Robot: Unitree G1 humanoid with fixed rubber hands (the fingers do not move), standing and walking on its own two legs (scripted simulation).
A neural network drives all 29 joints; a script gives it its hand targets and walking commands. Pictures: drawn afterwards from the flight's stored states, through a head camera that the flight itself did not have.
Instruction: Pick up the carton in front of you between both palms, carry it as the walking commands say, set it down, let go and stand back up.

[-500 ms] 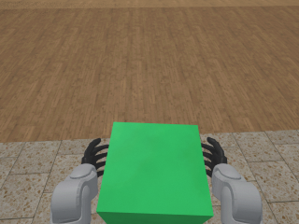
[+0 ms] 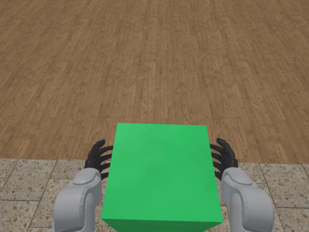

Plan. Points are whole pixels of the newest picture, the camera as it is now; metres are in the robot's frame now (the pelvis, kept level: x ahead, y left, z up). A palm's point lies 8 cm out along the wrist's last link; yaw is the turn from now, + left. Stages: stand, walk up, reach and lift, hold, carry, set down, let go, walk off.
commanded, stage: carry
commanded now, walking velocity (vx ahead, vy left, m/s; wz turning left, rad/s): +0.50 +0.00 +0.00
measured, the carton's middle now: (159, 183) +0.25 +0.01 +0.00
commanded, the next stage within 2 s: none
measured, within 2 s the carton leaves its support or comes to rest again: neither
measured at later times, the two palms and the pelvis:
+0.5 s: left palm (120, 78) +0.60 +0.16 +0.07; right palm (206, 82) +0.57 -0.13 +0.08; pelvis +0.34 +0.04 +0.00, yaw -4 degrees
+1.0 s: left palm (145, 16) +1.00 +0.11 +0.13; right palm (209, 17) +1.00 -0.19 +0.13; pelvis +0.66 -0.04 -0.01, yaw -2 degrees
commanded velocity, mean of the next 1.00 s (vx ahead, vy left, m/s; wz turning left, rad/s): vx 0.50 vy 0.00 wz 0.00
